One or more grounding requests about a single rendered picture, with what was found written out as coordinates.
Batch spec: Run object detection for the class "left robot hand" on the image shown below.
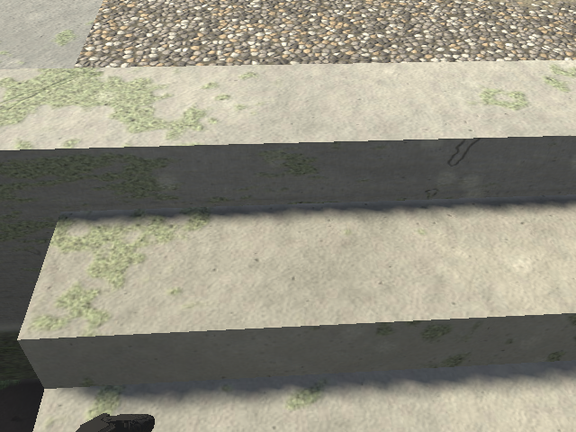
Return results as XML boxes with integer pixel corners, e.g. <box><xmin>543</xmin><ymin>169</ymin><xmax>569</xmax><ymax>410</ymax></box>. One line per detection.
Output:
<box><xmin>76</xmin><ymin>413</ymin><xmax>155</xmax><ymax>432</ymax></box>

